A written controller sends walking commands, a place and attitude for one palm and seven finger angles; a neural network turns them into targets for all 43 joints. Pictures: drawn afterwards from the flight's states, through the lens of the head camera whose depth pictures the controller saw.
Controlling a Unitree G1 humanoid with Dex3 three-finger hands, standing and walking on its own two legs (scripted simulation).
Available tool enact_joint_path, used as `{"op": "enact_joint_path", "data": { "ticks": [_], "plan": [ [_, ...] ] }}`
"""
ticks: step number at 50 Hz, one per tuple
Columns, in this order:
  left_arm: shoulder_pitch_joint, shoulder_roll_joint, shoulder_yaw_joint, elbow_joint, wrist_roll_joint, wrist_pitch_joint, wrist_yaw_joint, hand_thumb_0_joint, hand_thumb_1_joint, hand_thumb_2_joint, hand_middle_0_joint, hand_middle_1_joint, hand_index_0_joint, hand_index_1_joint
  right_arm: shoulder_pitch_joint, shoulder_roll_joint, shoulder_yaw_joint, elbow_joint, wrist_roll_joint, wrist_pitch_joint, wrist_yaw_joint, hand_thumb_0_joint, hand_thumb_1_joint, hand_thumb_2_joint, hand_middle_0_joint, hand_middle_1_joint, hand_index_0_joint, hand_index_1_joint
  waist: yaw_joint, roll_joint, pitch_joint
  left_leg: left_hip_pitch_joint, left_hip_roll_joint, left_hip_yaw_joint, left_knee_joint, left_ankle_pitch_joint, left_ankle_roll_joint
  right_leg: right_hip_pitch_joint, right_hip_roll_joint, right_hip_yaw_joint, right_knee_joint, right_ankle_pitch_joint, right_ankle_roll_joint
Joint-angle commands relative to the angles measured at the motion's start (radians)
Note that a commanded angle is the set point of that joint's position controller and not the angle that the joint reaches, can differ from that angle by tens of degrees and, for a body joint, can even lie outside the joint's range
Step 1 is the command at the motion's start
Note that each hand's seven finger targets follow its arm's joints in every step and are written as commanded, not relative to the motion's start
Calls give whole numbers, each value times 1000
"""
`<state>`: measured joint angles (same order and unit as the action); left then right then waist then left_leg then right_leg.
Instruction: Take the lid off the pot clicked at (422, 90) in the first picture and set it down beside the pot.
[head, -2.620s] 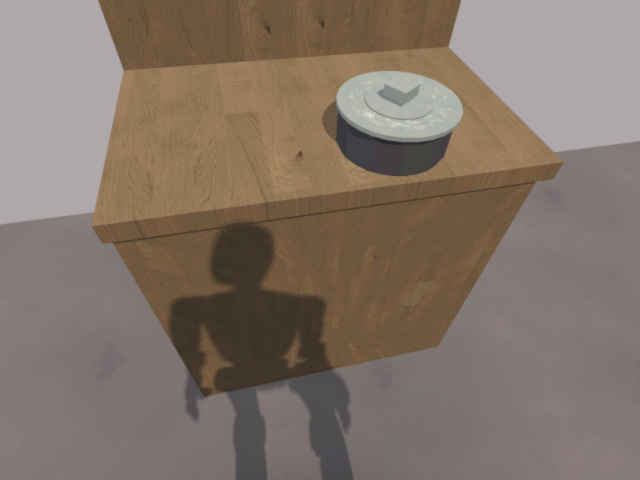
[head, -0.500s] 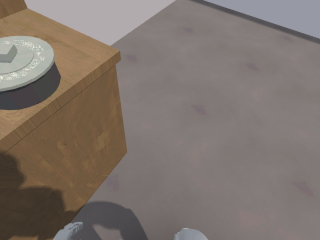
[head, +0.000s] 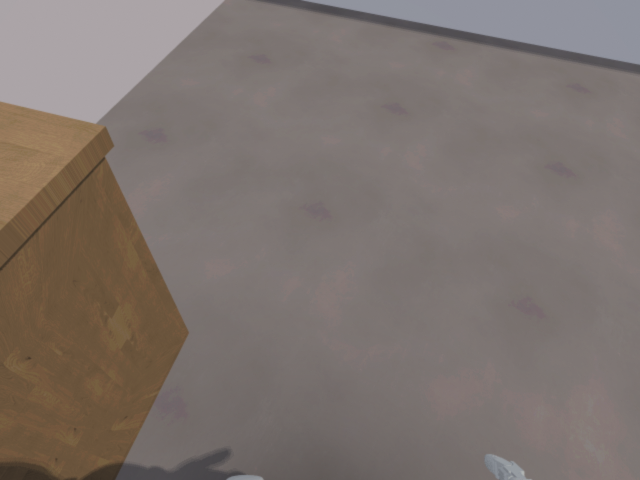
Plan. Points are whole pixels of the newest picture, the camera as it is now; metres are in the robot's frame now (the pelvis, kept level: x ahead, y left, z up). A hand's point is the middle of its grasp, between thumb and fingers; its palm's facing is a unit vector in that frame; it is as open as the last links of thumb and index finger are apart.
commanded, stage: walk to a spot facing it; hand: left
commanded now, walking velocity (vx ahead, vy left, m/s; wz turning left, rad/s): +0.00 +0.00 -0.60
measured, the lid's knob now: out of the picture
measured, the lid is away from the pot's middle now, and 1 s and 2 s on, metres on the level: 0.00 0.00 0.00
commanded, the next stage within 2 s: turn to face it in 1.22 s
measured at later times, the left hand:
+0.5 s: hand out of the picture +0.13 +0.14 -0.14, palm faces -0.25 -0.94 -0.25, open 7.4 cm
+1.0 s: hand (318, 333) +0.36 +0.02 -0.14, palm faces -0.57 -0.80 -0.17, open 7.4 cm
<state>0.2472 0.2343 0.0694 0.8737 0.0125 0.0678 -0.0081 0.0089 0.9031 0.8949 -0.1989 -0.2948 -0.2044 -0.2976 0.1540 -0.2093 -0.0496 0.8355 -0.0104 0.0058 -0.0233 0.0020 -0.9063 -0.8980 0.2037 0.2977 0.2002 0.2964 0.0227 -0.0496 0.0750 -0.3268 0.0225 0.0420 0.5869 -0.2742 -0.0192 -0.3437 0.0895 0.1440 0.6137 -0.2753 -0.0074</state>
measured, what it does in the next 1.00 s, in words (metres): walks ahead, turning right: right foot, then left foot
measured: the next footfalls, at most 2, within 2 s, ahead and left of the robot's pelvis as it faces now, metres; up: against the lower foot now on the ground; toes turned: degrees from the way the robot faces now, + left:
right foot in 0.36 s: +0.00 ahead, -0.16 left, +0.00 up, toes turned -18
left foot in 0.72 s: +0.23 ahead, +0.04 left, +0.00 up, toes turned -21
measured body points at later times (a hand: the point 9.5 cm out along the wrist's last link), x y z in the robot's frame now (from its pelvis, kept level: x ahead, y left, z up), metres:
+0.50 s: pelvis +0.01 -0.04 +0.01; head +0.03 -0.05 +0.46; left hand +0.14 +0.19 -0.12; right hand -0.04 -0.31 -0.14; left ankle +0.07 +0.09 -0.66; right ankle -0.04 -0.15 -0.73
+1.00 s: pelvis +0.16 -0.08 +0.02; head +0.20 -0.09 +0.46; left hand +0.39 +0.07 -0.13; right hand +0.01 -0.25 -0.13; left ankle +0.20 +0.05 -0.73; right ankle +0.14 -0.23 -0.67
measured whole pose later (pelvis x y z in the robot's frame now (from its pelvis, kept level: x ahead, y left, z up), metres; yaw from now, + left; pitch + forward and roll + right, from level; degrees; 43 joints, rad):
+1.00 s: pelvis +0.16 -0.08 +0.02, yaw -36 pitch +1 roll +0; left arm 0.17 0.23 0.08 0.91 0.03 0.03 -0.06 0.01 0.91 0.90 -0.19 -0.29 -0.20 -0.30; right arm 0.39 -0.14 -0.03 0.99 -0.03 -0.07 0.00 0.00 -0.91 -0.90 0.21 0.30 0.20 0.30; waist -0.01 -0.04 0.05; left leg -0.11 0.11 0.24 0.39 -0.28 -0.03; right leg -0.58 -0.09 -0.07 0.90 -0.25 0.01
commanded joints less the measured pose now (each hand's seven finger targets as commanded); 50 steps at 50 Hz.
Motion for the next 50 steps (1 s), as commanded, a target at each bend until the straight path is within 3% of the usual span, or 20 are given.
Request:
{"op": "enact_joint_path", "data": {
  "ticks": [1, 5, 11, 14, 16, 17, 18, 19, 20, 22, 24, 30, 33, 34, 35, 36, 37, 40, 42, 50],
  "plan": [
    [-21, 121, 44, -107, 18, -27, -4, 0, 900, 900, -200, -300, -200, -300, 116, -204, -36, -52, -17, -17, -17, 0, -900, -900, 200, 300, 200, 300, -52, 296, -80, 139, 426, -426, -347, 40, 192, -227, -59, -52, 481, -291, 42],
    [-20, 91, 39, -75, 10, -17, -29, 0, 900, 900, -200, -300, -200, -300, 35, -151, -20, -70, -14, -23, -17, 0, -900, -900, 200, 300, 200, 300, -11, 215, -69, 143, 278, -114, -291, 227, 145, -210, -107, -112, 541, -150, 69],
    [-101, 55, 21, -93, 5, -18, -35, 0, 900, 900, -200, -300, -200, -300, 130, -195, -47, -21, -17, -17, -7, 0, -900, -900, 200, 300, 200, 300, -64, 239, -87, 192, 321, -24, -251, 301, 153, -95, -126, -198, 223, -189, 63],
    [-89, 57, 18, -89, 7, -30, -42, 0, 900, 900, -200, -300, -200, -300, 144, -218, -58, -6, -21, -16, 3, 0, -900, -900, 200, 300, 200, 300, -63, 254, -121, 179, 339, -4, -243, 13, 124, -6, -106, -242, 74, -205, 37],
    [4, 80, 30, -51, 8, -40, -42, 0, 900, 900, -200, -300, -200, -300, 124, -206, -56, 0, -19, -12, 6, 0, -900, -900, 200, 300, 200, 300, -6, 180, -120, 25, 300, 53, -116, -201, 63, 212, -71, -282, -119, -111, 7],
    [110, 160, 52, -20, 13, -53, -30, 0, 900, 900, -200, -300, -200, -300, 104, -150, -46, -17, -9, -7, 13, 0, -900, -900, 200, 300, 200, 300, 50, -23, -125, -212, 220, 153, 131, -308, -4, 426, -207, -95, -277, -233, -53],
    [195, 284, 76, 1, 12, -61, -8, 0, 900, 900, -200, -300, -200, -300, -3, -78, -21, -80, -6, -7, 24, 0, -900, -900, 200, 300, 200, 300, 120, -340, -56, -514, 79, 151, 434, -435, -54, 454, -480, 409, -468, -387, -188],
    [228, 268, 73, 7, 0, -63, 7, 0, 900, 900, -200, -300, -200, -300, -101, -135, -29, -109, -17, -8, 26, 0, -900, -900, 200, 300, 200, 300, 135, -184, 1, -541, 111, 0, 526, -322, -28, 368, -508, 433, -481, -425, -235],
    [160, 257, 72, -3, 2, -68, 12, 0, 900, 900, -200, -300, -200, -300, -89, -128, -34, -97, -14, -11, 33, 0, -900, -900, 200, 300, 200, 300, 91, -172, -15, -513, 120, -27, 553, -254, -21, 301, -452, 416, -467, -520, -228],
    [32, 188, 50, -36, 8, -82, 11, 0, 900, 900, -200, -300, -200, -300, -22, -137, -44, -56, -20, -14, 40, 0, -900, -900, 200, 300, 200, 300, 12, -134, 19, -398, 131, -20, 495, -120, -36, 167, -371, 242, -426, -368, -187],
    [31, 173, 45, -27, 8, -97, 6, 0, 900, 900, -200, -300, -200, -300, 15, -104, -42, -35, -18, -20, 48, 0, -900, -900, 200, 300, 200, 300, -2, -107, -1, -300, 107, 15, 409, -43, -46, 131, -315, 157, -410, -230, -172],
    [69, 197, 48, -1, 11, -104, -1, 0, 900, 900, -200, -300, -200, -300, 5, -76, -33, -51, -7, -54, 48, 0, -900, -900, 200, 300, 200, 300, 11, -114, -20, -153, 44, 47, 161, -40, -42, 130, -296, 178, -360, -141, -178],
    [41, 171, 46, 1, 6, -100, -5, 0, 900, 900, -200, -300, -200, -300, 105, -84, -33, -13, -7, -73, 32, 0, -900, -900, 200, 300, 200, 300, -40, -79, -30, 94, 5, 69, -43, 21, -37, 31, -238, 164, -257, -118, -142],
    [33, 141, 43, -2, 7, -100, -8, 0, 900, 900, -200, -300, -200, -300, 203, -118, -42, 17, -6, -80, 19, 0, -900, -900, 200, 300, 200, 300, -83, -10, -65, 263, 34, 23, -114, -31, -28, -56, -183, 125, -120, -90, -111],
    [25, 74, 33, -25, 0, -96, -17, 0, 900, 900, -200, -300, -200, -300, 344, -217, -64, 51, -21, -86, 3, 0, -900, -900, 200, 300, 200, 300, -145, 215, -127, 429, 231, -246, -230, -270, 34, -210, -69, 20, 165, -139, -66],
    [29, 30, 21, -57, -2, -100, -23, 0, 900, 900, -200, -300, -200, -300, 432, -294, -70, 61, -32, -80, -2, 0, -900, -900, 200, 300, 200, 300, -153, 392, -137, 462, 469, -575, -405, -491, 130, -372, -1, -114, 455, -303, -18],
    [-19, 57, 27, -70, 8, -105, -27, 0, 900, 900, -200, -300, -200, -300, 384, -267, -59, 56, -30, -70, 0, 0, -900, -900, 200, 300, 200, 300, -139, 279, -67, 322, 492, -639, -457, -597, 182, -399, -83, -65, 577, -256, -29],
    [-16, 53, 32, -23, 22, -89, -47, 0, 900, 900, -200, -300, -200, -300, 211, -119, -20, 37, -21, -84, 1, 0, -900, -900, 200, 300, 200, 300, -44, 233, 29, 137, 366, -314, -449, -357, 127, -375, -179, -97, 651, -53, -9],
    [-4, 22, 24, -14, 20, -75, -54, 0, 900, 900, -200, -300, -200, -300, 211, -107, -17, 53, -15, -97, -1, 0, -900, -900, 200, 300, 200, 300, -22, 206, -9, 164, 327, -141, -419, -136, 118, -349, -196, -119, 582, 2, 8],
    [-211, -22, 0, -66, 19, -75, -59, 0, 900, 900, -200, -300, -200, -300, 323, -106, -27, 130, -21, -92, 13, 0, -900, -900, 200, 300, 200, 300, -78, 183, 11, 226, 324, 99, -385, 103, 111, -240, -182, -244, 129, 58, 16]
  ]
}}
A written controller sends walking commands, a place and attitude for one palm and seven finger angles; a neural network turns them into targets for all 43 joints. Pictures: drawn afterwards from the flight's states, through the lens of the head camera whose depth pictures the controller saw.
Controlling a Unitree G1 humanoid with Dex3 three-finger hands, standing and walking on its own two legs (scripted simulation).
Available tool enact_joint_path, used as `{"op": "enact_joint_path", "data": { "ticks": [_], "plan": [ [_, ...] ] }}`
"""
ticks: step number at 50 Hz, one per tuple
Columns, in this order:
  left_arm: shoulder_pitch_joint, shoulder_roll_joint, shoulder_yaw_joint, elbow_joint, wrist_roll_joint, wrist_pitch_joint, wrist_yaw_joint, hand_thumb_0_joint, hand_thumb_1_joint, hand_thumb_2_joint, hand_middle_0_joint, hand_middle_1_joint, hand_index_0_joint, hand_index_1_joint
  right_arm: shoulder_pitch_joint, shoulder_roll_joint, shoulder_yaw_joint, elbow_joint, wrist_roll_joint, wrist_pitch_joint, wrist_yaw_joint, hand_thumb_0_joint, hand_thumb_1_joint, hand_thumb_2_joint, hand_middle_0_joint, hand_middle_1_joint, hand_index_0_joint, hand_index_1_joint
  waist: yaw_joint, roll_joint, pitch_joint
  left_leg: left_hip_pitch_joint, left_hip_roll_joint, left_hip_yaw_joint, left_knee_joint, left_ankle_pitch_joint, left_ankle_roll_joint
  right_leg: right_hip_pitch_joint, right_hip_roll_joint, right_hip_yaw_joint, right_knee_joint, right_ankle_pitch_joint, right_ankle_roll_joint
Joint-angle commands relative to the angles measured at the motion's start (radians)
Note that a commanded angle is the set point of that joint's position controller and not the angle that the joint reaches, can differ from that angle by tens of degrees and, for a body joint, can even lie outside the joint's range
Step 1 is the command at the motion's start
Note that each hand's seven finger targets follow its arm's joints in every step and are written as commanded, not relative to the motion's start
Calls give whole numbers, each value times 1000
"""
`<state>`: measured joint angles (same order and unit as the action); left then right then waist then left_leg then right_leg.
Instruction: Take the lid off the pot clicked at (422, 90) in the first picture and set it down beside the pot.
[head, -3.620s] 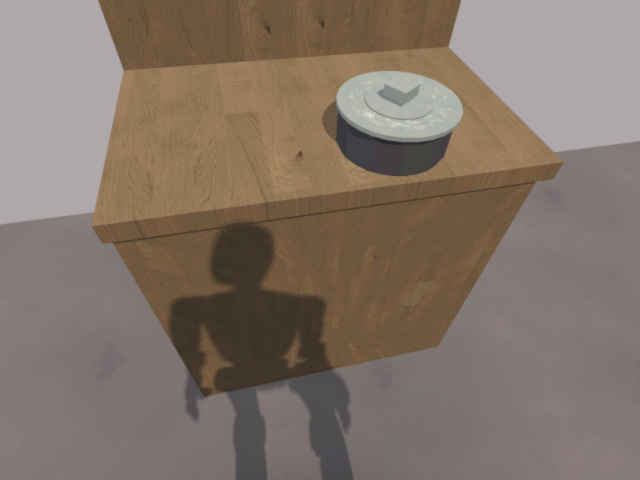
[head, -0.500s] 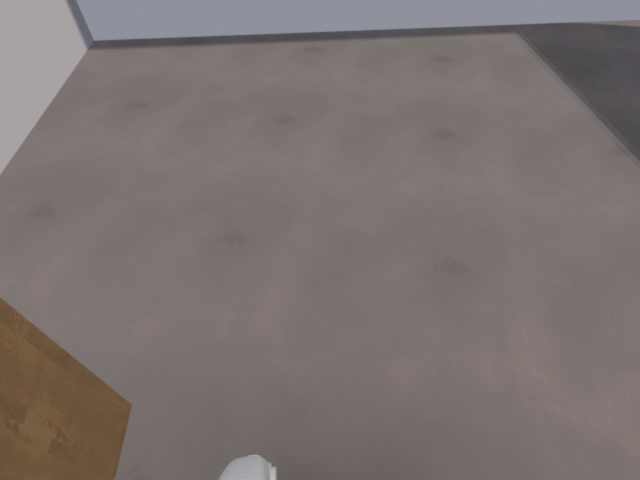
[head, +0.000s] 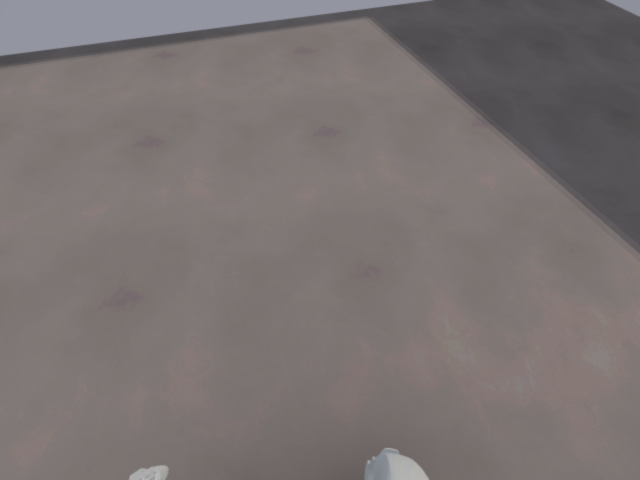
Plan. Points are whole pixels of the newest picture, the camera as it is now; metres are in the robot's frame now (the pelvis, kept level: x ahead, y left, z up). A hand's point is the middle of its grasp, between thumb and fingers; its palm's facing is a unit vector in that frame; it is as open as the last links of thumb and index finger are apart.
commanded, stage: walk to a spot facing it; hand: left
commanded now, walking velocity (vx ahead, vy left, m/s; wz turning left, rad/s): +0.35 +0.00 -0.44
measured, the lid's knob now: out of the picture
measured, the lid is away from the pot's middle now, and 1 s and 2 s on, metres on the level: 0.00 0.00 0.00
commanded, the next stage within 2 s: turn to face it in 0.22 s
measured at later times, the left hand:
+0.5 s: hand (228, 390) +0.28 +0.16 -0.20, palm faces -0.03 -0.98 -0.18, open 7.3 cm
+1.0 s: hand (239, 385) +0.28 +0.14 -0.16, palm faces +0.27 -0.92 -0.28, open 7.4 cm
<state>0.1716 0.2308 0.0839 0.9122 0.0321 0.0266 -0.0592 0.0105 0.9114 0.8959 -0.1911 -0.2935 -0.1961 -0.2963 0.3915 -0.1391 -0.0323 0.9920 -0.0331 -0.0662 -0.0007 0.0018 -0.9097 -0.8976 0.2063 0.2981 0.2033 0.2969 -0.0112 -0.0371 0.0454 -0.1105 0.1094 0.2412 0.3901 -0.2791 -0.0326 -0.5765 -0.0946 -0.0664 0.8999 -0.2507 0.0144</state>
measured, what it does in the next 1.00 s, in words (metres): walks ahead: right foot, then left foot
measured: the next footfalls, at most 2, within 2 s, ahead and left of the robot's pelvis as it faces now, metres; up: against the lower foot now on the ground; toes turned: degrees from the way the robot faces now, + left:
right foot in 0.14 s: +0.20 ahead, -0.15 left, +0.00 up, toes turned -11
left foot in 0.50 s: +0.37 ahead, +0.06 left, +0.00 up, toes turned +4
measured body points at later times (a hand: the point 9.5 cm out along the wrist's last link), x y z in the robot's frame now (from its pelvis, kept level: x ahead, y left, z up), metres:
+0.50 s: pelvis +0.21 -0.03 -0.02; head +0.21 +0.00 +0.43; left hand +0.28 +0.21 -0.18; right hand +0.26 -0.28 -0.15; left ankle +0.33 +0.06 -0.75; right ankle +0.16 -0.14 -0.74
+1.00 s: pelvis +0.25 -0.08 -0.01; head +0.27 -0.09 +0.44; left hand +0.26 +0.19 -0.14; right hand +0.37 -0.33 -0.16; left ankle +0.29 +0.05 -0.70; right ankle +0.30 -0.20 -0.74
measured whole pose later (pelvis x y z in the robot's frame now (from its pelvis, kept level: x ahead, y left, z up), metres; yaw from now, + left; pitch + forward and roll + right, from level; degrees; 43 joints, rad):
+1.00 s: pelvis +0.25 -0.08 -0.01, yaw +13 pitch -1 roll +0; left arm 0.23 0.20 0.07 0.89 0.02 0.02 0.03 0.01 0.91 0.90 -0.20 -0.29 -0.20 -0.30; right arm 0.21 -0.24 -0.11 0.93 -0.03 0.08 0.01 0.00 -0.91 -0.90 0.21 0.30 0.20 0.30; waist 0.00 0.04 0.04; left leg -0.55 -0.05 -0.05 0.94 -0.41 -0.02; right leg -0.29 -0.04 -0.05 0.58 -0.27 0.00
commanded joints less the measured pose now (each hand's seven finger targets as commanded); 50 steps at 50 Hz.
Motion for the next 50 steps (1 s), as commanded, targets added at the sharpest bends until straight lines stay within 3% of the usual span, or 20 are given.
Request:
{"op": "enact_joint_path", "data": {
  "ticks": [1, 3, 5, 6, 7, 8, 9, 12, 14, 22, 23, 25, 26, 29, 31, 39, 44, 46, 47, 50],
  "plan": [
    [-149, -14, -14, -107, 0, -36, -7, 0, 900, 900, -200, -300, -200, -300, 91, -178, -45, -22, 1, -18, -9, 0, -900, -900, 200, 300, 200, 300, -47, 168, 47, 10, 244, -85, -168, 143, 120, 23, 10, -44, -192, 33, -12],
    [-125, 3, -12, -96, 0, -45, -4, 0, 900, 900, -200, -300, -200, -300, 85, -193, -48, -17, -2, -11, -8, 0, -900, -900, 200, 300, 200, 300, -28, 156, 22, 13, 241, -52, -72, 232, 103, 150, 44, -78, -275, 15, -31],
    [111, 74, 7, -14, 1, -64, 8, 0, 900, 900, -200, -300, -200, -300, 66, -187, -46, -19, 5, -9, -1, 0, -900, -900, 200, 300, 200, 300, 93, 47, -117, -121, 172, 38, 288, 427, 52, 568, 111, -107, -361, 34, -77],
    [279, 202, 45, 29, 4, -80, 26, 0, 900, 900, -200, -300, -200, -300, 62, -138, -34, -47, 22, -10, 10, 0, -900, -900, 200, 300, 200, 300, 169, -178, -248, -429, 89, 74, 632, 119, 5, 881, -142, 237, -425, -72, -176],
    [363, 287, 62, 54, -23, -75, 40, 0, 900, 900, -200, -300, -200, -300, -19, -123, -29, -101, 29, -11, 2, 0, -900, -900, 200, 300, 200, 300, 175, -270, -287, -641, -9, -36, 888, -343, -18, 952, -354, 608, -557, 101, -266],
    [328, 277, 62, 49, -27, -67, 51, 0, 900, 900, -200, -300, -200, -300, -89, -153, -41, -96, 29, -11, -4, 0, -900, -900, 200, 300, 200, 300, 174, -142, -238, -653, 38, -160, 970, -286, -3, 820, -348, 580, -581, 54, -285],
    [235, 218, 50, 29, -24, -66, 59, 0, 900, 900, -200, -300, -200, -300, -116, -152, -44, -90, 24, -10, -6, 0, -900, -900, 200, 300, 200, 300, 130, -78, -179, -643, 66, -187, 968, -198, 2, 715, -304, 505, -587, 34, -273],
    [66, 116, 18, 0, -8, -81, 71, 0, 900, 900, -200, -300, -200, -300, -39, -110, -35, -33, 6, 21, -8, 0, -900, -900, 200, 300, 200, 300, 11, -95, -61, -489, 89, -181, 768, -105, -21, 415, -198, 247, -617, 183, -214],
    [38, 115, 16, 8, -1, -83, 73, 0, 900, 900, -200, -300, -200, -300, -2, -87, -33, -24, 8, 29, -3, 0, -900, -900, 200, 300, 200, 300, -22, -81, -60, -401, 70, -163, 631, -78, -28, 328, -172, 193, -623, 172, -208],
    [63, 85, -1, 50, -17, -72, 70, 0, 900, 900, -200, -300, -200, -300, -8, -85, -23, -9, 14, 13, 3, 0, -900, -900, 200, 300, 200, 300, -35, -18, -26, -127, -36, -117, 181, 179, -1, 317, -108, 46, -497, 114, -116],
    [89, 63, -7, 55, -19, -65, 71, 0, 900, 900, -200, -300, -200, -300, 33, -122, -30, 7, 11, 10, 0, 0, -900, -900, 200, 300, 200, 300, -45, 68, -45, -46, -16, -168, 138, 250, 16, 295, -71, 10, -371, 100, -89],
    [143, 7, -18, 32, -28, -55, 71, 0, 900, 900, -200, -300, -200, -300, 110, -265, -60, -6, -2, 23, -10, 0, -900, -900, 200, 300, 200, 300, -55, 347, -57, 24, 277, -612, -70, 420, 203, 118, 103, -71, 70, -398, 1],
    [116, 28, -18, 16, -16, -50, 77, 0, 900, 900, -200, -300, -200, -300, 84, -253, -51, -8, 0, 31, -22, 0, -900, -900, 200, 300, 200, 300, -51, 327, -75, 4, 283, -721, -111, 321, 250, 58, 91, 26, 205, -402, 7],
    [64, 50, -5, 21, -10, -46, 72, 0, 900, 900, -200, -300, -200, -300, -78, -186, -36, -52, 11, 33, -25, 0, -900, -900, 200, 300, 200, 300, 4, 176, -43, -122, 192, -581, -107, 302, 224, 27, 19, 92, 269, -214, 26],
    [107, 42, -1, 28, -15, -31, 74, 0, 900, 900, -200, -300, -200, -300, -114, -191, -42, -66, 15, 31, -24, 0, -900, -900, 200, 300, 200, 300, 20, 153, -121, -107, 144, -489, -94, 352, 202, 82, 25, 82, 223, -164, 42],
    [63, 40, 9, -40, -17, -8, 81, 0, 900, 900, -200, -300, -200, -300, -144, -243, -83, -101, 10, 71, -13, 0, -900, -900, 200, 300, 200, 300, -8, 166, -96, -167, 108, -566, -112, 73, 200, 148, 62, 66, -47, -170, 51],
    [227, 75, 25, -25, -18, -15, 87, 0, 900, 900, -200, -300, -200, -300, -249, -246, -103, -154, 16, 97, -7, 0, -900, -900, 200, 300, 200, 300, 70, 152, -77, -415, 12, -559, -15, -102, 119, 485, 79, 51, -433, -36, 21],
    [209, 226, 47, -66, 3, -19, 99, 0, 900, 900, -200, -300, -200, -300, -277, -135, -89, -208, 19, 100, -1, 0, -900, -900, 200, 300, 200, 300, 92, -279, -6, -633, -191, -266, 510, -269, -13, 434, -379, 549, -774, -346, -161],
    [122, 217, 46, -93, -6, -21, 103, 0, 900, 900, -200, -300, -200, -300, -262, -190, -98, -206, 9, 104, 4, 0, -900, -900, 200, 300, 200, 300, 48, -168, -3, -572, -124, -325, 688, -250, 7, 298, -393, 499, -754, -303, -178],
    [-23, 129, 24, -122, -3, -30, 102, 0, 900, 900, -200, -300, -200, -300, -180, -170, -91, -154, 8, 116, 21, 0, -900, -900, 200, 300, 200, 300, -34, -135, 7, -494, -78, -263, 815, -131, -7, 265, -229, 198, -621, -19, -132]
  ]
}}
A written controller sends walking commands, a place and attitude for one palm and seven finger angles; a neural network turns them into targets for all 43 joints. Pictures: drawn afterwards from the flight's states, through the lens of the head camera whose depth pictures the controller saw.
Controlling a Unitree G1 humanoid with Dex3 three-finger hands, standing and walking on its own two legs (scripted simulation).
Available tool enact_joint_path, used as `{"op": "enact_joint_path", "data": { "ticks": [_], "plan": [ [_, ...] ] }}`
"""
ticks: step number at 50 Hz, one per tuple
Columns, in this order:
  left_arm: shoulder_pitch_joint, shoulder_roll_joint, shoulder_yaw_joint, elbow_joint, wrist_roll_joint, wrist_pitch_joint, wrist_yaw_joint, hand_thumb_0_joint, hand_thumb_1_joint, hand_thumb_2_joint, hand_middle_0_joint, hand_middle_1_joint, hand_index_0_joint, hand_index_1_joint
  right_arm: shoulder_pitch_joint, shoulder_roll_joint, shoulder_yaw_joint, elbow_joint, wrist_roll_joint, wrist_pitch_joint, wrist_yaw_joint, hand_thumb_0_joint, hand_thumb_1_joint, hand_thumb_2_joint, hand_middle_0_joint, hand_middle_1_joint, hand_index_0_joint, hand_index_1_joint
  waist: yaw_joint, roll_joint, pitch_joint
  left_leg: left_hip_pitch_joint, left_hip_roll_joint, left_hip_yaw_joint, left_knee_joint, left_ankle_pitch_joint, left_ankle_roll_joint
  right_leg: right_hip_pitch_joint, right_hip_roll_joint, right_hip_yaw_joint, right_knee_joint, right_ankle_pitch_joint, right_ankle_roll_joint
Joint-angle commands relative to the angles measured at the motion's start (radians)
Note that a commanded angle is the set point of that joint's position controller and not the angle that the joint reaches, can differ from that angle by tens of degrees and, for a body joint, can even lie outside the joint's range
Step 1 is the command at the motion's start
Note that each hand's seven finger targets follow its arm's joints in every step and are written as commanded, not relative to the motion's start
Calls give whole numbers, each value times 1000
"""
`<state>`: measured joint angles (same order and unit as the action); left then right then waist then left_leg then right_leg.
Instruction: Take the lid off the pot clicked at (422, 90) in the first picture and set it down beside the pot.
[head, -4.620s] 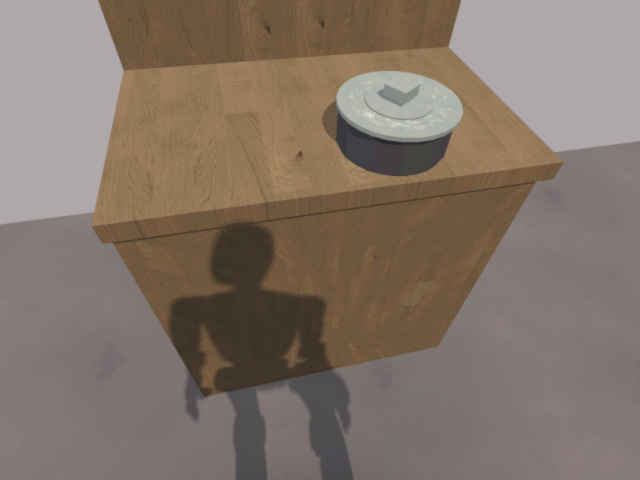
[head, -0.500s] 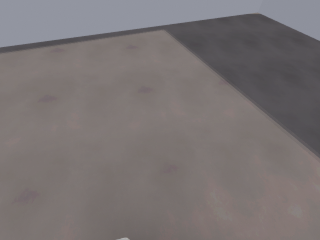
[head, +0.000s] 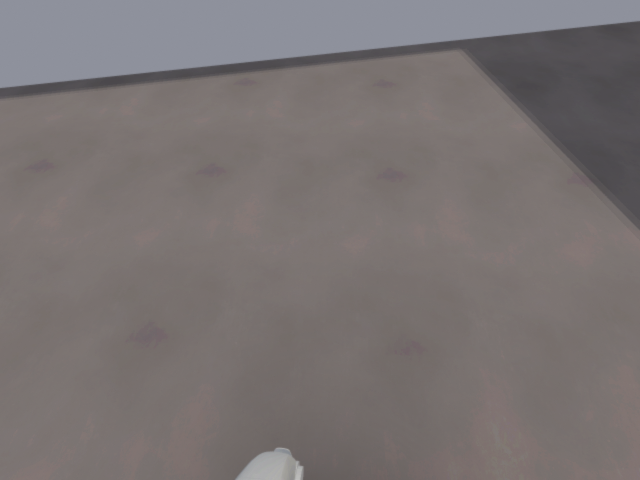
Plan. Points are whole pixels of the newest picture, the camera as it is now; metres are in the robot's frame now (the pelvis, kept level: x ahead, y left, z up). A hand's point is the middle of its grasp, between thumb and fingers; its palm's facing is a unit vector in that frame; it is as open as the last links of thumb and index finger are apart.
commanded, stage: turn to face it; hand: left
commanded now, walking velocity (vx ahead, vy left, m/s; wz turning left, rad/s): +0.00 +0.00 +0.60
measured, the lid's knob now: out of the picture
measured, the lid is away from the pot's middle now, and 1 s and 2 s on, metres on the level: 0.00 0.00 0.00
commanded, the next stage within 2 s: none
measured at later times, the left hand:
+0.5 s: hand out of the picture -0.02 +0.25 -0.16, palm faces +0.37 -0.89 -0.26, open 7.4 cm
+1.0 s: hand out of the picture -0.09 +0.19 -0.17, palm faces +0.61 -0.75 -0.24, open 7.4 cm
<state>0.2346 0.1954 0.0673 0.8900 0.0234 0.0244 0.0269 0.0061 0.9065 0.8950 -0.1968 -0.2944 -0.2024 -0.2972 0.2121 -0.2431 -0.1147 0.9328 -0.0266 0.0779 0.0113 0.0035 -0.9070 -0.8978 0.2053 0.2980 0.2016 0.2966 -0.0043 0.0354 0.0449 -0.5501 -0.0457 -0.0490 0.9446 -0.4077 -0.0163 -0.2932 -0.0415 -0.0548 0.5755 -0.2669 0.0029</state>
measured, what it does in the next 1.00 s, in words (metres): steps on the spot, turning left: left foot, then right foot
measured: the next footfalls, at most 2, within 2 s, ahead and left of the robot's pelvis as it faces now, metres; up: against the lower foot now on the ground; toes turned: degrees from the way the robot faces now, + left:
left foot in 0.30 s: +0.01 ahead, +0.14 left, +0.00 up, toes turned +17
right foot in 0.66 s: +0.08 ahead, -0.11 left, +0.00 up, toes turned +25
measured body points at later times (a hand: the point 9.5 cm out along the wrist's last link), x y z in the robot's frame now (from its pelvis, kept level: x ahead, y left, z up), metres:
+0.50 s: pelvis -0.02 +0.01 +0.00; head +0.01 +0.05 +0.45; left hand -0.04 +0.30 -0.14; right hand +0.17 -0.19 -0.12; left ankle -0.02 +0.13 -0.73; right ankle +0.03 -0.13 -0.67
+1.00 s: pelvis -0.02 -0.01 +0.00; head +0.02 +0.03 +0.45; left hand -0.13 +0.23 -0.15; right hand +0.23 -0.16 -0.13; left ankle -0.08 +0.10 -0.71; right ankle +0.04 -0.12 -0.73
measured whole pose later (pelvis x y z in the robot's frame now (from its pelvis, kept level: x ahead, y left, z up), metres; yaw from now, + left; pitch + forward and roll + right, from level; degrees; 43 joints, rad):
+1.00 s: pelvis -0.02 -0.01 +0.00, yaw +38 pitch +0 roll +1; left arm 0.24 0.22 0.05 0.86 0.03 0.03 0.01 0.01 0.90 0.89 -0.20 -0.30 -0.21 -0.30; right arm 0.13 -0.25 -0.08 0.90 -0.01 0.07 0.03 0.00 -0.91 -0.90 0.20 0.30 0.20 0.30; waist 0.01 -0.05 0.13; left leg -0.35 0.01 0.07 0.72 -0.39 -0.05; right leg -0.24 -0.15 -0.18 0.61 -0.35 0.03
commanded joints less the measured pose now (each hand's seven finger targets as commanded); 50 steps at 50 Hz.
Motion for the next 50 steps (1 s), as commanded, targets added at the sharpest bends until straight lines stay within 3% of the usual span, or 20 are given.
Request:
{"op": "enact_joint_path", "data": {
  "ticks": [1, 4, 7, 10, 12, 13, 14, 15, 17, 19, 20, 27, 31, 32, 33, 34, 38, 46, 49, 50],
  "plan": [
    [-58, 156, 37, -95, 8, -30, 14, 0, 900, 900, -200, -300, -200, -300, -10, -55, -3, -99, 3, -30, 11, 0, -900, -900, 200, 300, 200, 300, -23, -197, -2, -47, 71, 51, 219, -8, -32, 23, -268, 140, -265, 93, -123],
    [39, 186, 39, -67, 9, -27, 8, 0, 900, 900, -200, -300, -200, -300, -96, -40, 9, -126, 11, -34, 14, 0, -900, -900, 200, 300, 200, 300, 38, -212, -16, -19, 64, 99, 64, -35, -43, 118, -288, 99, -228, 230, -131],
    [69, 225, 44, -63, 9, -22, 4, 0, 900, 900, -200, -300, -200, -300, -137, -42, 20, -138, 15, -37, 15, 0, -900, -900, 200, 300, 200, 300, 59, -240, -33, 37, 57, 131, -58, -49, -41, 154, -310, 79, -204, 317, -142],
    [60, 242, 51, -68, 9, -16, 3, 0, 900, 900, -200, -300, -200, -300, -113, -50, 26, -138, 20, -50, 12, 0, -900, -900, 200, 300, 200, 300, 51, -264, -87, 134, 44, 158, -228, -39, -30, 196, -323, 44, -134, 415, -129],
    [45, 244, 53, -70, -2, -11, -3, 0, 900, 900, -200, -300, -200, -300, -46, -75, 22, -122, 18, -58, 8, 0, -900, -900, 200, 300, 200, 300, 15, -235, -129, 287, 35, 169, -430, 120, -19, 160, -300, -30, -31, 398, -66],
    [45, 224, 51, -76, -8, -6, -6, 0, 900, 900, -200, -300, -200, -300, 0, -124, 8, -110, 17, -65, 8, 0, -900, -900, 200, 300, 200, 300, -14, -136, -154, 460, 88, 100, -538, 234, 6, 30, -276, -73, 94, 298, -13],
    [34, 165, 40, -110, -12, -4, -14, 0, 900, 900, -200, -300, -200, -300, 41, -236, -20, -118, 10, -71, 3, 0, -900, -900, 200, 300, 200, 300, -46, 177, -174, 626, 345, -240, -593, 501, 109, -247, -143, -117, 320, -120, 70],
    [-46, 144, 23, -152, -4, 1, -14, 0, 900, 900, -200, -300, -200, -300, 112, -298, -36, -93, 11, -60, -1, 0, -900, -900, 200, 300, 200, 300, -95, 247, -142, 598, 468, -366, -592, 700, 226, -370, -84, -47, 469, -395, 89],
    [-104, 154, 33, -133, -6, 9, -5, 0, 900, 900, -200, -300, -200, -300, 57, -243, -22, -85, 4, -59, -21, 0, -900, -900, 200, 300, 200, 300, -70, 228, -100, 433, 375, -333, -602, 462, 225, -352, -79, 70, 572, -277, 79],
    [-38, 165, 37, -90, -4, 8, -17, 0, 900, 900, -200, -300, -200, -300, -84, -192, -2, -123, 4, -64, -21, 0, -900, -900, 200, 300, 200, 300, 3, 152, -62, 320, 277, -225, -615, 328, 165, -272, -70, 69, 549, -146, 81],
    [-18, 159, 37, -80, -3, 9, -20, 0, 900, 900, -200, -300, -200, -300, -96, -188, -2, -130, 5, -66, -20, 0, -900, -900, 200, 300, 200, 300, 8, 127, -69, 315, 251, -203, -621, 316, 155, -246, -56, 60, 523, -126, 86],
    [-52, 142, 27, -110, -13, 1, -9, 0, 900, 900, -200, -300, -200, -300, -37, -200, -14, -118, 2, -54, -18, 0, -900, -900, 200, 300, 200, 300, -24, 138, -93, 352, 246, -316, -588, 361, 183, -153, 3, 66, 253, -165, 79],
    [77, 163, 34, -86, -17, -16, -3, 0, 900, 900, -200, -300, -200, -300, -98, -185, -18, -140, 13, -43, -16, 0, -900, -900, 200, 300, 200, 300, 43, 82, -124, 178, 169, -309, -464, 317, 119, 157, 29, 42, -105, 5, 62],
    [102, 225, 49, -88, -4, -26, 5, 0, 900, 900, -200, -300, -200, -300, -87, -123, -11, -152, 23, -43, -12, 0, -900, -900, 200, 300, 200, 300, 58, -112, -122, 8, 74, -217, -299, 135, 54, 288, -142, 219, -281, -65, 9],
    [85, 306, 62, -104, 7, -27, 9, 0, 900, 900, -200, -300, -200, -300, -101, -74, 2, -181, 19, -48, -8, 0, -900, -900, 200, 300, 200, 300, 67, -365, -71, -133, -55, -15, -55, -160, -26, 269, -400, 491, -356, -38, -108],
    [52, 283, 57, -113, -1, -24, 14, 0, 900, 900, -200, -300, -200, -300, -111, -122, -8, -176, 7, -41, -8, 0, -900, -900, 200, 300, 200, 300, 50, -243, -57, -95, 11, -68, 116, -172, -16, 159, -438, 444, -335, 18, -156],
    [-47, 187, 31, -130, 2, -34, 13, 0, 900, 900, -200, -300, -200, -300, -70, -94, 1, -117, 8, -29, 14, 0, -900, -900, 200, 300, 200, 300, -7, -222, -37, -57, 52, 13, 251, -34, -41, 148, -266, 149, -203, 331, -140],
    [38, 252, 50, -96, 8, -21, 7, 0, 900, 900, -200, -300, -200, -300, -151, -58, 27, -137, 21, -42, 20, 0, -900, -900, 200, 300, 200, 300, 52, -258, -63, 107, 43, 135, -156, -45, -37, 209, -306, 52, -143, 456, -136],
    [36, 252, 52, -83, -1, -14, 2, 0, 900, 900, -200, -300, -200, -300, -77, -77, 23, -121, 19, -55, 14, 0, -900, -900, 200, 300, 200, 300, 21, -232, -108, 266, 27, 158, -414, 116, -21, 199, -286, -24, -9, 478, -67],
    [32, 237, 53, -91, -9, -12, -1, 0, 900, 900, -200, -300, -200, -300, -6, -122, 12, -106, 16, -64, 13, 0, -900, -900, 200, 300, 200, 300, -23, -133, -156, 437, 66, 101, -541, 262, 4, 97, -270, -62, 141, 405, -19]
  ]
}}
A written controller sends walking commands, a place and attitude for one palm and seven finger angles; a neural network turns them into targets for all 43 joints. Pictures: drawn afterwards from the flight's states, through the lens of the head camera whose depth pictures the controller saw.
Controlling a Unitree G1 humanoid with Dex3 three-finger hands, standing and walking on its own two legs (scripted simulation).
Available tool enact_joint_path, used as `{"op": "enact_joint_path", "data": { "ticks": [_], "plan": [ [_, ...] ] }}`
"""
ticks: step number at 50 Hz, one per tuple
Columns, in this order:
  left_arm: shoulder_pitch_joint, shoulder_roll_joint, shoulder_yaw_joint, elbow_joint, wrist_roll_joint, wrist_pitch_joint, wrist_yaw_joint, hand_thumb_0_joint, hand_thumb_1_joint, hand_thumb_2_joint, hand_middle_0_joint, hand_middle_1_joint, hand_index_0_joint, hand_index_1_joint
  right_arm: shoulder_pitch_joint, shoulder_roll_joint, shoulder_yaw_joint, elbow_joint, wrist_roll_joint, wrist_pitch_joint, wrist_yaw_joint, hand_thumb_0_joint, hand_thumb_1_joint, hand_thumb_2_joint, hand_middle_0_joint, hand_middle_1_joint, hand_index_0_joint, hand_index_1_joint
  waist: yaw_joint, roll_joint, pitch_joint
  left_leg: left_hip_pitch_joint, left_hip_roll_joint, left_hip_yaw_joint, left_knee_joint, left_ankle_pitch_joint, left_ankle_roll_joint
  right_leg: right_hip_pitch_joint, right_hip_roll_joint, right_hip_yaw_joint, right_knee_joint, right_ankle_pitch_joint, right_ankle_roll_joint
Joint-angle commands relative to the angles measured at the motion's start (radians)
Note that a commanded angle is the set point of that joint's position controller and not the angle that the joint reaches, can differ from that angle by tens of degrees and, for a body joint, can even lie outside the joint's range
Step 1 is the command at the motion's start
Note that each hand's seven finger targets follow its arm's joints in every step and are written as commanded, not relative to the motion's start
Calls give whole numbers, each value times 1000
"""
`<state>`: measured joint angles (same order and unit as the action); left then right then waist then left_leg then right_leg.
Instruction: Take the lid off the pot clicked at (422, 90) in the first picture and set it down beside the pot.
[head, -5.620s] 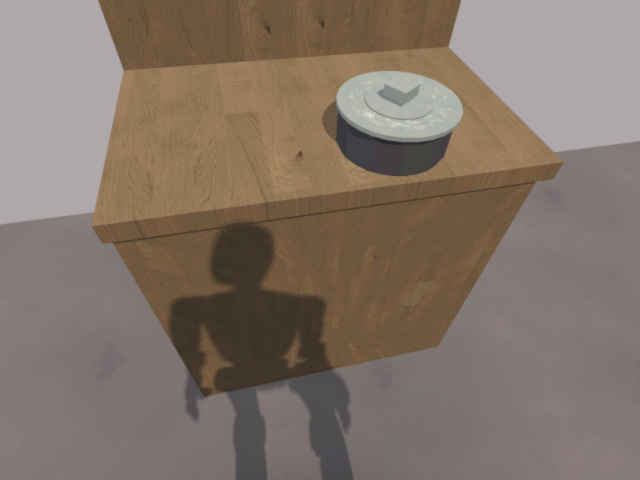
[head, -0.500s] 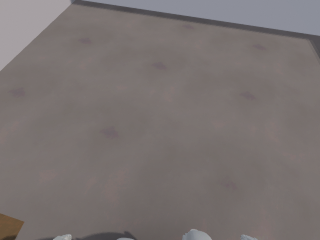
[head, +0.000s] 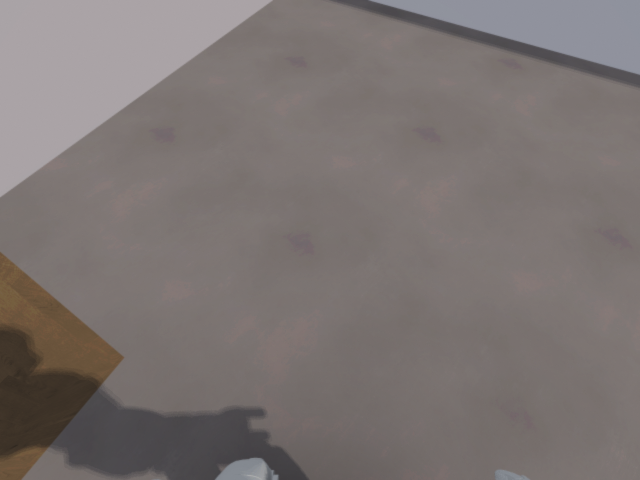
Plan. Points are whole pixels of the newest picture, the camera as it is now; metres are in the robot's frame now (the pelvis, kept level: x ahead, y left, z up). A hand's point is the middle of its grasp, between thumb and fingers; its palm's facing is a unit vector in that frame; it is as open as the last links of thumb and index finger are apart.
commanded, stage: turn to face it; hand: left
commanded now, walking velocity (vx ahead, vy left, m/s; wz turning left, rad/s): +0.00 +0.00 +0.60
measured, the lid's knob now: out of the picture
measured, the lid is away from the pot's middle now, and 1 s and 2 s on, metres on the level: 0.00 0.00 0.00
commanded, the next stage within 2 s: take the last steps up to it in 1.72 s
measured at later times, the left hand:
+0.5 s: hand out of the picture +0.07 +0.22 -0.14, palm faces +0.30 -0.90 -0.32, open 7.4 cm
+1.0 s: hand out of the picture -0.07 +0.23 -0.17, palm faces +0.60 -0.75 -0.26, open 7.4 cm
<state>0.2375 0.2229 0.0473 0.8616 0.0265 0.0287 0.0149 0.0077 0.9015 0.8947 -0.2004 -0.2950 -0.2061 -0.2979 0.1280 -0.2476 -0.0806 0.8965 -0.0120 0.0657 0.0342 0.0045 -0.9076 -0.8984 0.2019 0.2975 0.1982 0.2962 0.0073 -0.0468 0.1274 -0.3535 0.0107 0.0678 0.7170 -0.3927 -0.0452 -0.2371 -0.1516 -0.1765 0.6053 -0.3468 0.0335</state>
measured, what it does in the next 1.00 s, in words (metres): steps on the spot, turning left: left foot, then right foot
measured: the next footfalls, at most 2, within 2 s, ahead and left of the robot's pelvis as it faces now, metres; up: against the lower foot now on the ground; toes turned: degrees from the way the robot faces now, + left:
left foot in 0.04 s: +0.05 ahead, +0.12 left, +0.00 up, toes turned +5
right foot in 0.46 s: +0.09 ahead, -0.13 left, +0.00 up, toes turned +16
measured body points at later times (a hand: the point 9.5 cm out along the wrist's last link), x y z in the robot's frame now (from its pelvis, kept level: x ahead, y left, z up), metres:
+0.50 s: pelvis +0.01 -0.02 +0.00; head +0.06 -0.03 +0.44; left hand +0.05 +0.27 -0.12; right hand +0.15 -0.26 -0.15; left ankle +0.00 +0.11 -0.71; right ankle +0.05 -0.14 -0.73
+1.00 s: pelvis +0.01 +0.00 +0.00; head +0.03 +0.06 +0.45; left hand -0.11 +0.27 -0.15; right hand +0.25 -0.14 -0.12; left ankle -0.03 +0.10 -0.73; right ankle +0.08 -0.14 -0.66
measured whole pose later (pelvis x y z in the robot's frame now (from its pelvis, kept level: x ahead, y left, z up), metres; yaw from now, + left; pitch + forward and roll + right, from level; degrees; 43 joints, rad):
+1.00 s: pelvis +0.01 +0.00 +0.00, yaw +36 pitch +0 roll -1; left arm 0.20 0.29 0.08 0.89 0.02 0.07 0.01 0.01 0.91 0.90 -0.20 -0.29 -0.20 -0.30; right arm 0.14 -0.22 -0.05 0.88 -0.02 0.03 0.01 0.00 -0.90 -0.90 0.21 0.30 0.20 0.30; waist 0.02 -0.06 0.11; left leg -0.31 -0.03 -0.01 0.56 -0.25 0.04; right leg -0.48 -0.10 -0.02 1.10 -0.44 0.09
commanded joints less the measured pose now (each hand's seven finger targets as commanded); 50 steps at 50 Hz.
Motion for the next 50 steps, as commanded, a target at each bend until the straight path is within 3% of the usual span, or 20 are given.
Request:
{"op": "enact_joint_path", "data": {
  "ticks": [1, 2, 3, 7, 16, 20, 21, 22, 23, 25, 27, 28, 34, 39, 40, 41, 42, 43, 46, 50],
  "plan": [
    [30, 146, 63, -99, -20, -13, 2, 0, 900, 900, -200, -300, -200, -300, 144, -237, -53, -64, -8, -60, -17, 0, -900, -900, 200, 300, 200, 300, -70, 269, -272, 434, 277, -371, -346, 565, 155, -254, -20, 11, 350, -14, 35],
    [-28, 122, 42, -136, -11, -6, 4, 0, 900, 900, -200, -300, -200, -300, 213, -295, -67, -44, 1, -47, -20, 0, -900, -900, 200, 300, 200, 300, -102, 350, -264, 435, 404, -501, -333, 823, 266, -382, 37, 95, 480, -344, 53],
    [-81, 135, 46, -130, -7, 3, 14, 0, 900, 900, -200, -300, -200, -300, 228, -261, -58, -28, -1, -47, -32, 0, -900, -900, 200, 300, 200, 300, -116, 313, -275, 378, 367, -491, -333, 690, 274, -387, 30, 173, 547, -296, 46],
    [-49, 135, 53, -63, -8, 3, -1, 0, 900, 900, -200, -300, -200, -300, 38, -179, -28, -79, -7, -54, -46, 0, -900, -900, 200, 300, 200, 300, -19, 194, -157, 186, 199, -340, -376, 456, 194, -322, 42, 191, 543, -57, 58],
    [-95, 120, 43, -95, -16, -3, 4, 0, 900, 900, -200, -300, -200, -300, 78, -199, -46, -69, -11, -42, -42, 0, -900, -900, 200, 300, 200, 300, -42, 210, -178, 181, 181, -454, -359, 401, 215, -217, 112, 190, 236, -85, 54],
    [12, 131, 45, -78, -22, -18, 9, 0, 900, 900, -200, -300, -200, -300, 22, -190, -52, -87, -5, -33, -41, 0, -900, -900, 200, 300, 200, 300, 12, 192, -203, 42, 123, -469, -262, 403, 168, 45, 154, 165, -63, 47, 37],
    [48, 162, 54, -71, -19, -26, 14, 0, 900, 900, -200, -300, -200, -300, 15, -162, -48, -94, 3, -33, -39, 0, -900, -900, 200, 300, 200, 300, 34, 117, -210, -56, 71, -437, -197, 288, 122, 169, 104, 204, -213, 106, 24],
    [61, 249, 73, -77, -3, -35, 23, 0, 900, 900, -200, -300, -200, -300, 35, -91, -36, -109, 13, -35, -33, 0, -900, -900, 200, 300, 200, 300, 40, -153, -201, -264, -54, -271, 14, 18, 44, 289, -152, 479, -348, 35, -58],
    [42, 288, 74, -96, -1, -28, 23, 0, 900, 900, -200, -300, -200, -300, 19, -95, -36, -128, -1, -37, -32, 0, -900, -900, 200, 300, 200, 300, 42, -204, -161, -297, -92, -162, 235, -201, 6, 169, -335, 612, -379, 59, -167],
    [-35, 222, 68, -107, -8, -29, 29, 0, 900, 900, -200, -300, -200, -300, 19, -113, -45, -99, -10, -19, -24, 0, -900, -900, 200, 300, 200, 300, 1, -164, -110, -273, -23, -185, 451, -130, 14, 44, -257, 498, -347, 85, -176],
    [-90, 163, 50, -112, -4, -36, 25, 0, 900, 900, -200, -300, -200, -300, 48, -102, -37, -71, -10, -17, -12, 0, -900, -900, 200, 300, 200, 300, -33, -139, -90, -262, -1, -130, 492, -48, -7, 66, -170, 304, -272, 298, -165],
    [-66, 158, 47, -108, -2, -39, 24, 0, 900, 900, -200, -300, -200, -300, 42, -88, -33, -71, -7, -17, -8, 0, -900, -900, 200, 300, 200, 300, -20, -148, -102, -249, -4, -104, 462, -46, -16, 91, -154, 257, -247, 398, -162],
    [38, 212, 60, -64, 3, -29, 20, 0, 900, 900, -200, -300, -200, -300, -60, -58, -11, -94, 5, -21, -3, 0, -900, -900, 200, 300, 200, 300, 38, -169, -122, -129, -9, -2, 163, -56, -18, 143, -188, 172, -197, 560, -165],
    [35, 227, 71, -53, -5, -18, 15, 0, 900, 900, -200, -300, -200, -300, 19, -79, -10, -81, 4, -42, -9, 0, -900, -900, 200, 300, 200, 300, 1, -144, -190, 89, -31, 38, -191, 112, 11, 135, -180, 85, -28, 572, -91],
    [32, 211, 70, -63, -13, -16, 11, 0, 900, 900, -200, -300, -200, -300, 89, -128, -24, -69, 0, -51, -11, 0, -900, -900, 200, 300, 200, 300, -43, -37, -239, 273, 16, -26, -307, 258, 40, 14, -159, 46, 134, 486, -43],
    [31, 146, 57, -100, -20, -13, 1, 0, 900, 900, -200, -300, -200, -300, 161, -251, -56, -65, -9, -58, -17, 0, -900, -900, 200, 300, 200, 300, -82, 290, -274, 463, 297, -405, -332, 608, 175, -289, -9, 2, 383, -73, 45],
    [-23, 131, 40, -132, -12, -7, 5, 0, 900, 900, -200, -300, -200, -300, 230, -301, -66, -40, 2, -45, -21, 0, -900, -900, 200, 300, 200, 300, -110, 333, -285, 457, 406, -502, -319, 827, 280, -383, 33, 99, 503, -351, 51],
    [-74, 140, 44, -128, -9, 1, 17, 0, 900, 900, -200, -300, -200, -300, 231, -264, -57, -31, 0, -46, -31, 0, -900, -900, 200, 300, 200, 300, -116, 286, -286, 396, 368, -489, -326, 678, 280, -383, 28, 166, 561, -303, 45],
    [-60, 144, 51, -74, -9, 2, 4, 0, 900, 900, -200, -300, -200, -300, 52, -186, -28, -76, -8, -50, -45, 0, -900, -900, 200, 300, 200, 300, -31, 211, -153, 194, 226, -369, -372, 448, 212, -338, 29, 194, 566, -98, 53],
    [-25, 137, 48, -55, -9, 5, -1, 0, 900, 900, -200, -300, -200, -300, 32, -186, -27, -81, -5, -52, -42, 0, -900, -900, 200, 300, 200, 300, -14, 194, -170, 173, 183, -346, -395, 368, 203, -277, 58, 184, 448, -51, 63]
  ]
}}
